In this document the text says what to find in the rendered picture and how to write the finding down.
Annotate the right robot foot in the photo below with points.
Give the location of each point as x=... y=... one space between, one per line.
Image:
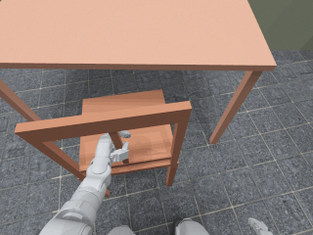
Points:
x=175 y=224

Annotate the left robot forearm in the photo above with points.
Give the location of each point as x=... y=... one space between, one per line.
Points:
x=88 y=197

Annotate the table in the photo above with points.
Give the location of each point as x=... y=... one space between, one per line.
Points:
x=139 y=35

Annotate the robot left upper arm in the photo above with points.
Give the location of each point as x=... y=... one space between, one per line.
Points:
x=58 y=226

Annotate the robot right shin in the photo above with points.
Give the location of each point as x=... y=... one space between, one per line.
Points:
x=186 y=219

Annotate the robot left hand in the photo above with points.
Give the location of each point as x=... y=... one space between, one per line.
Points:
x=106 y=148

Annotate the robot right hand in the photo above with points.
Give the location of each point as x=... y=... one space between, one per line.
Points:
x=259 y=227

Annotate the chair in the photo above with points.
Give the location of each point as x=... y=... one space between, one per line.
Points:
x=144 y=114

